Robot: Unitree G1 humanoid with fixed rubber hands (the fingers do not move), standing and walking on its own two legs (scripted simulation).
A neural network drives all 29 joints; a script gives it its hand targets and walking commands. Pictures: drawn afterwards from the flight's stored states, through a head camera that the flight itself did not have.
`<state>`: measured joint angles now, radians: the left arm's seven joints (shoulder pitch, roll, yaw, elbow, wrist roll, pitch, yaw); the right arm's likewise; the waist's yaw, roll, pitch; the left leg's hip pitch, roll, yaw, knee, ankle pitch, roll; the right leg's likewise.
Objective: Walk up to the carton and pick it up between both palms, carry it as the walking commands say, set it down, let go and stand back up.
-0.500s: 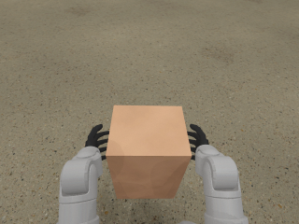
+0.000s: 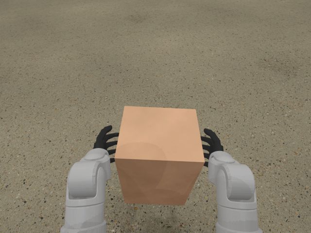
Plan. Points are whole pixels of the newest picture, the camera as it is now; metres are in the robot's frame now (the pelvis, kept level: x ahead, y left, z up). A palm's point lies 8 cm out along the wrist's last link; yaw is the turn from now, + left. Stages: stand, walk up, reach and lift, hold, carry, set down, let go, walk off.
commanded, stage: carry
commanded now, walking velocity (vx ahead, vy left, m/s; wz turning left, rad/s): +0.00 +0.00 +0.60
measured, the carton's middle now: (157, 160) +0.31 -0.02 +0.01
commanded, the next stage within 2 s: none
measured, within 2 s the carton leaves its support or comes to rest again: neither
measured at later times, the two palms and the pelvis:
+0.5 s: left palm (30, 217) +0.17 +0.24 +0.08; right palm (156, 172) +0.25 -0.01 +0.07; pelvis -0.06 +0.03 -0.01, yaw +16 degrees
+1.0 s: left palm out of the picture +0.10 +0.25 +0.08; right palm (154, 197) +0.19 -0.01 +0.08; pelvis -0.11 +0.02 -0.01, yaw +19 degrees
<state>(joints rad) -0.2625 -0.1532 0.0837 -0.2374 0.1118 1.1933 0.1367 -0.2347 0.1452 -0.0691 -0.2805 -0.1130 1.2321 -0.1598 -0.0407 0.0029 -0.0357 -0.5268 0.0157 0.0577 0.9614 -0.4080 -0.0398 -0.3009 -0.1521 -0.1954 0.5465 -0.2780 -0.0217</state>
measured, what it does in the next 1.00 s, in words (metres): walks backwards, turning left: left foot, then right foot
